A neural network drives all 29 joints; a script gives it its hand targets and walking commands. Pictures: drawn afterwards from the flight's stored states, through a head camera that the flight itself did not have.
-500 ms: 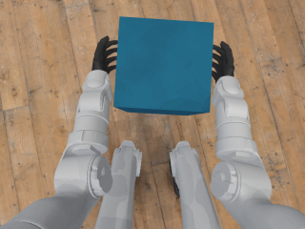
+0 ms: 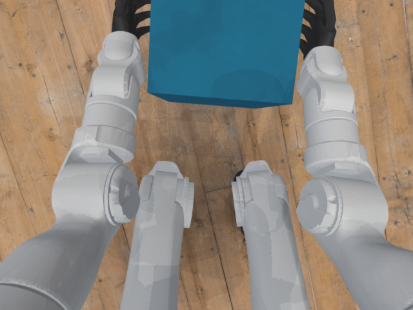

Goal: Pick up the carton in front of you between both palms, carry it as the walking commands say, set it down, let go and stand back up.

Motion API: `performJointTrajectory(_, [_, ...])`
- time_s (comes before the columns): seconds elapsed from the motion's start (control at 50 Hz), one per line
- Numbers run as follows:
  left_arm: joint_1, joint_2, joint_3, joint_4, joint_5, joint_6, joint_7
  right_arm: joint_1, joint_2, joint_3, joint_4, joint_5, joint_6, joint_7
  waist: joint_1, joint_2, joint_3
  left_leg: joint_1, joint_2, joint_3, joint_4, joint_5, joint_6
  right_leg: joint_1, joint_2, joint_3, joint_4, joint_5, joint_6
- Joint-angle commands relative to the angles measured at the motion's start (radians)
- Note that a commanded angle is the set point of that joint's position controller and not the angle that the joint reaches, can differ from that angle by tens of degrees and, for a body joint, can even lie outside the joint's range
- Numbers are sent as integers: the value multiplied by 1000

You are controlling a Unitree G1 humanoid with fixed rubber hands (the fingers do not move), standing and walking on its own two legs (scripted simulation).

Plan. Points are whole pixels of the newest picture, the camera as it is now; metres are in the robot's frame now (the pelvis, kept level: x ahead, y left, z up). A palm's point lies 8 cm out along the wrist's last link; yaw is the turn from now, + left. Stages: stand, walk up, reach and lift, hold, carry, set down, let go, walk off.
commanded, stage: set down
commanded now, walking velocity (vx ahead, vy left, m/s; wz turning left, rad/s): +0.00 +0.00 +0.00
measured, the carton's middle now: (219, 48) +0.52 -0.01 -0.22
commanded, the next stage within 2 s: none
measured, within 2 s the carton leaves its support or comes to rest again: rests again in 0.68 s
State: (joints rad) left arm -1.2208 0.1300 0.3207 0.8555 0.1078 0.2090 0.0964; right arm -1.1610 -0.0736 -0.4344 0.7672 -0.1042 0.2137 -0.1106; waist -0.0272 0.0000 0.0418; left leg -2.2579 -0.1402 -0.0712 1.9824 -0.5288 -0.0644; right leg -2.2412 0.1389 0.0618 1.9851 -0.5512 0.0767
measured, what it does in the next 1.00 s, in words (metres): lowers itself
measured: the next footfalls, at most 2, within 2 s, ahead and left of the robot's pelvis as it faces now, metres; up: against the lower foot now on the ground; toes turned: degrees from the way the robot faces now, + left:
none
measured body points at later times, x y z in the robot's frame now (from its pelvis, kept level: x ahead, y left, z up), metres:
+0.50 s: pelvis +0.00 +0.00 -0.04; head +0.35 +0.00 +0.24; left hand +0.54 +0.14 -0.21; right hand +0.52 -0.16 -0.21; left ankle +0.11 +0.12 -0.39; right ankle +0.11 -0.12 -0.39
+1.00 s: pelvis +0.00 +0.00 -0.05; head +0.35 +0.00 +0.22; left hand +0.54 +0.14 -0.23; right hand +0.52 -0.17 -0.22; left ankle +0.11 +0.12 -0.39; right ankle +0.11 -0.12 -0.39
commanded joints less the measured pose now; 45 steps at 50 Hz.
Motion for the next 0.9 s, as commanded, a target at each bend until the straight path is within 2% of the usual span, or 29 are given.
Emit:
performJointTrajectory(0.0, [-604, -875, -424, -40, -107, -34, -201, -652, 838, 487, -28, 111, -30, 233, -15, 33, -1146, 642, -17, 140, -95, 277, 25, 569, 16, -144, -108, 291, -18])
performJointTrajectory(0.1, [-682, -878, -478, -78, -168, -48, -198, -726, 833, 539, -64, 172, -44, 234, -12, 32, -1210, 657, -11, 143, -28, 321, 28, 595, 7, -146, -40, 336, -22])
performJointTrajectory(0.14, [-712, -886, -494, -99, -191, -50, -200, -764, 849, 569, -91, 197, -46, 232, -16, -1, -1202, 649, -9, 135, -12, 335, 36, 588, 8, -153, -21, 361, -21])
performJointTrajectory(0.2, [-663, -905, -486, -73, -185, -52, -205, -735, 867, 582, -84, 207, -48, 235, -7, 3, -1156, 642, -13, 135, 15, 378, 40, 572, 10, -147, -2, 397, -23])
performJointTrajectory(0.28, [-604, -893, -440, -5, -156, -55, -216, -678, 866, 539, -12, 180, -49, 242, 4, 4, -1030, 567, -13, 136, 23, 338, 43, 520, 14, -139, 5, 360, -25])
performJointTrajectory(0.36, [-600, -872, -402, 27, -136, -62, -227, -660, 846, 491, 36, 150, -56, 247, 0, 12, -945, 508, -11, 131, 25, 301, 48, 477, 16, -136, 11, 331, -33])
performJointTrajectory(0.5, [-647, -816, -381, 39, -138, -84, -226, -696, 785, 458, 64, 138, -80, 241, -12, 21, -870, 467, -5, 117, 43, 275, 53, 434, 13, -128, 28, 306, -44])
performJointTrajectory(0.72, [-647, -746, -354, 96, -140, -111, -222, -701, 727, 429, 122, 139, -106, 241, -6, 19, -761, 432, 1, 102, 72, 272, 61, 393, 6, -112, 57, 296, -51])
performJointTrajectory(0.88, [-602, -666, -279, 172, -83, -97, -237, -659, 651, 344, 193, 78, -94, 256, -4, 14, -603, 355, 3, 89, 58, 183, 71, 316, 0, -105, 51, 206, -57])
